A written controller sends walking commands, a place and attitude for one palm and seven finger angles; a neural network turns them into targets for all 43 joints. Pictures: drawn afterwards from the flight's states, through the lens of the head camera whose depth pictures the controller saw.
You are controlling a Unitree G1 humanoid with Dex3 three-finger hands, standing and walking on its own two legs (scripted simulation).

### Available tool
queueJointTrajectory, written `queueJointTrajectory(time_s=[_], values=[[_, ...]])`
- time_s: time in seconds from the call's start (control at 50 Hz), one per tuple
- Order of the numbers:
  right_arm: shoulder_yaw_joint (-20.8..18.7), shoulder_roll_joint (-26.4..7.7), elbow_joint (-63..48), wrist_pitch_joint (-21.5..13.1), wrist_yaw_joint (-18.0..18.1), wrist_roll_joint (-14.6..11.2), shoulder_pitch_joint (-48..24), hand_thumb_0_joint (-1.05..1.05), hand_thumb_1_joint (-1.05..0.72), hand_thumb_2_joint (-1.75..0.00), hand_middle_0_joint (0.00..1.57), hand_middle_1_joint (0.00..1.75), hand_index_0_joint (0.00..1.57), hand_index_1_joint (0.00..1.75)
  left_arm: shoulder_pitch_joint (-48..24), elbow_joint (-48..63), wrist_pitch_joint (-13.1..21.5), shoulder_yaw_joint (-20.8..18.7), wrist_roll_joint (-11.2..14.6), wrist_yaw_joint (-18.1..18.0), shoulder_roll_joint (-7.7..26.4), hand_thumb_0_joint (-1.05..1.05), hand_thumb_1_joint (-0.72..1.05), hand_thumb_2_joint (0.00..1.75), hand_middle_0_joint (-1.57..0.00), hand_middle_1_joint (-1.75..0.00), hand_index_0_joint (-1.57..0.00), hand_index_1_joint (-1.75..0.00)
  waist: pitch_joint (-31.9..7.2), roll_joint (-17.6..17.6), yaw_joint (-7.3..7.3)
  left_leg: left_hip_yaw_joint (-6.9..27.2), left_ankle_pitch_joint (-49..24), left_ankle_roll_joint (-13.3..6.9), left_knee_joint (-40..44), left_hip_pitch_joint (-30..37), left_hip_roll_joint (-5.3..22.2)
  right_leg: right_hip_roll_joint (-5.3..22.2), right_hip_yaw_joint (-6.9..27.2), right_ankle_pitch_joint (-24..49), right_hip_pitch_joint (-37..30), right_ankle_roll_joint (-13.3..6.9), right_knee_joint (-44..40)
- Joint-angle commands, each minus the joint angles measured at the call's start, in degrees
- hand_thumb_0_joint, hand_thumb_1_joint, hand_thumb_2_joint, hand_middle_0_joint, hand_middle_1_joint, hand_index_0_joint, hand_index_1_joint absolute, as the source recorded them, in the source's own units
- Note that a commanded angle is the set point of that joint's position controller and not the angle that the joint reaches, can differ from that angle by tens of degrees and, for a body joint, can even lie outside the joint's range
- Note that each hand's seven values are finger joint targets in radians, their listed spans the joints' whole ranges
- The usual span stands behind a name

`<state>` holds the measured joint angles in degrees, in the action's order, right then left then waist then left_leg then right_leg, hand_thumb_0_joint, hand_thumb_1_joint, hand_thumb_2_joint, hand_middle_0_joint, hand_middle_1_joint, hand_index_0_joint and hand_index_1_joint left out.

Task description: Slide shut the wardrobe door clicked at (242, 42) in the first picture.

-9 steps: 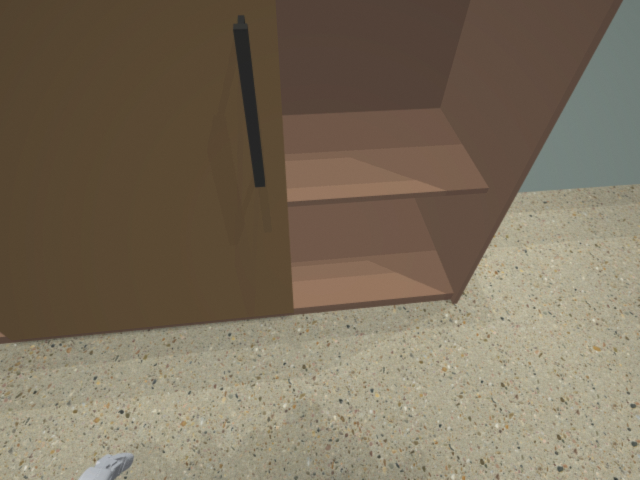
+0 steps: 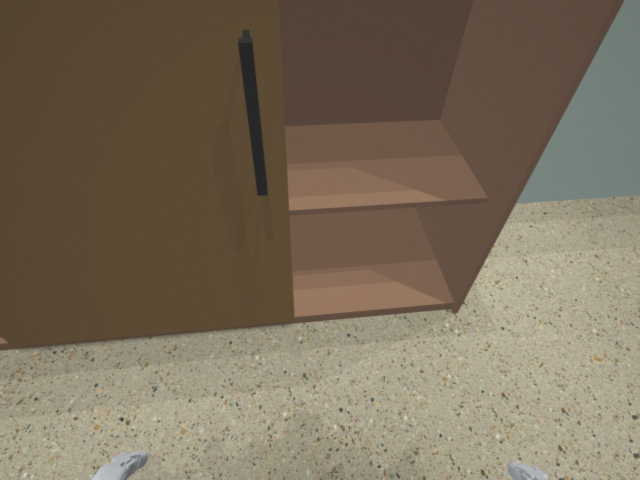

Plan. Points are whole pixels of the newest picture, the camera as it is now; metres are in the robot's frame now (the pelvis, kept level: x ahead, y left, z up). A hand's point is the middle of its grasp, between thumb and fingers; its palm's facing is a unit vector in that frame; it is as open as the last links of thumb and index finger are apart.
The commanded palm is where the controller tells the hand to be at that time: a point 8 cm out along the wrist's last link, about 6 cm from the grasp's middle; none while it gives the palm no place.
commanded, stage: stand and wait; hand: left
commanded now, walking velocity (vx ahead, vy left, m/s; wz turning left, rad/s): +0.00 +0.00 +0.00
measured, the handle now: (255, 122) +0.70 +0.17 +0.08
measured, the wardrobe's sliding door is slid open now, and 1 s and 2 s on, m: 0.59 0.59 0.59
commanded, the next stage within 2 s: look at it before walking up in 0.76 s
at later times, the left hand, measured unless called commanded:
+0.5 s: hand out of the picture +0.05 +0.23 -0.15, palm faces -0.02 -0.94 -0.34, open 7.4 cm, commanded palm none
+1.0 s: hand out of the picture +0.04 +0.22 -0.15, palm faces -0.03 -0.95 -0.32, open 7.4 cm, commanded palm none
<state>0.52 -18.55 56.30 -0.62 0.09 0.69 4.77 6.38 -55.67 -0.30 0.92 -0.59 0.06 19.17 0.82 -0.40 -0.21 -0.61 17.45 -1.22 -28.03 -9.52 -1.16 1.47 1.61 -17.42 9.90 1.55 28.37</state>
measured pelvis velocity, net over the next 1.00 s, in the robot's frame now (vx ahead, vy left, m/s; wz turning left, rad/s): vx -0.03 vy -0.02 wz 0.01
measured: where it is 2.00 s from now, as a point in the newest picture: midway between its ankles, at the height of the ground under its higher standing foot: outside the picture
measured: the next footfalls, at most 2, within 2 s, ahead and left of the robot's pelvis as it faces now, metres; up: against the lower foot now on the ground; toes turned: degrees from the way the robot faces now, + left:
none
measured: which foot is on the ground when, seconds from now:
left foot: down 0.00-1.00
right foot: down 0.00-1.00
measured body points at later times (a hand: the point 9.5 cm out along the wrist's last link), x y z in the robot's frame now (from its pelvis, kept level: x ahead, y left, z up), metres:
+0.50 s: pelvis -0.02 -0.02 +0.01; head -0.01 -0.02 +0.46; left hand +0.05 +0.28 -0.12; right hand +0.06 -0.31 -0.13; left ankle -0.03 +0.11 -0.74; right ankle -0.02 -0.14 -0.74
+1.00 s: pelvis -0.03 -0.02 +0.01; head -0.03 -0.03 +0.46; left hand +0.05 +0.27 -0.12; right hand +0.04 -0.32 -0.13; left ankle -0.03 +0.11 -0.74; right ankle -0.02 -0.14 -0.74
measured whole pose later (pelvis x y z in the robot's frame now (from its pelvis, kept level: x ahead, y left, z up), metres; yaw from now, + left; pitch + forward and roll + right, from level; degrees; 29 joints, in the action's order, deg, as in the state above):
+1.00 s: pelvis -0.03 -0.02 +0.01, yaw +0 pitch -2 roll +0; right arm 0.4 -19.1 64.1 -0.5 0.0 0.4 7.6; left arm 7.7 -62.3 0.5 0.4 -0.6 0.4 18.7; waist 1.9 0.2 -0.5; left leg 0.5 10.9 0.8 -21.0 -8.0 0.7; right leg -0.3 0.5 -11.1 8.3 -0.2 21.4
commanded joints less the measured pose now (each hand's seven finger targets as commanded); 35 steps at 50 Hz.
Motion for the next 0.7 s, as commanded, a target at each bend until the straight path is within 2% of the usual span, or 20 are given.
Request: queueJointTrajectory(time_s=[0.0, 0.1, 0.34, 0.52, 0.68], values=[[-3.1, -12.2, -2.9, -1.3, 0.9, 0.1, -2.3, 0.00, -0.90, -0.90, 0.20, 0.30, 0.20, 0.30, -1.7, 3.4, 1.3, -3.1, -0.1, -1.1, 11.8, 0.00, 0.90, 0.90, -0.20, -0.30, -0.20, -0.30, -4.4, 1.0, 0.15, 5.3, -21.6, -1.4, 5.3, 2.1, 7.1, 4.6, 2.7, 18.6, -1.8, -3.2, -3.1], [-3.1, -12.1, -2.0, -1.3, 1.0, 0.0, -2.5, 0.00, -0.90, -0.90, 0.20, 0.30, 0.20, 0.30, -1.7, 2.5, 1.4, -3.2, -0.1, -1.1, 11.6, 0.00, 0.90, 0.90, -0.20, -0.30, -0.20, -0.30, -5.2, 0.7, 0.13, 5.2, -21.5, -1.2, 6.0, 3.3, 7.3, 4.8, 2.8, 19.0, -2.5, -3.1, -4.2], [-2.7, -12.2, 1.0, -1.3, 0.9, -0.2, -2.0, 0.00, -0.90, -0.90, 0.20, 0.30, 0.20, 0.30, -1.3, -0.4, 1.7, -3.2, 0.1, -0.9, 11.8, 0.00, 0.90, 0.90, -0.20, -0.30, -0.20, -0.30, -3.8, -0.1, 0.22, 5.7, -16.8, -0.7, 8.3, 3.2, 7.3, 5.4, 3.8, 16.7, -3.0, -3.2, -7.4], [-2.5, -12.2, 2.8, -1.0, 0.7, -0.2, -1.2, 0.00, -0.90, -0.90, 0.20, 0.30, 0.20, 0.30, -1.4, -1.9, 1.8, -3.0, 0.1, -0.8, 12.0, 0.00, 0.90, 0.90, -0.20, -0.30, -0.20, -0.30, -1.6, -0.2, 0.21, 6.1, -11.5, -0.4, 10.0, 2.0, 7.2, 5.4, 4.7, 10.8, -1.6, -3.2, -10.1], [-2.3, -12.1, 3.7, -1.1, 0.7, -0.1, -0.6, 0.00, -0.90, -0.90, 0.20, 0.30, 0.20, 0.30, -1.3, -2.5, 1.9, -3.0, 0.1, -0.7, 12.0, 0.00, 0.90, 0.90, -0.20, -0.30, -0.20, -0.30, -1.5, -0.3, 0.22, 6.3, -10.5, -0.1, 10.5, 1.6, 7.2, 5.5, 5.4, 8.4, -1.1, -3.3, -11.3]])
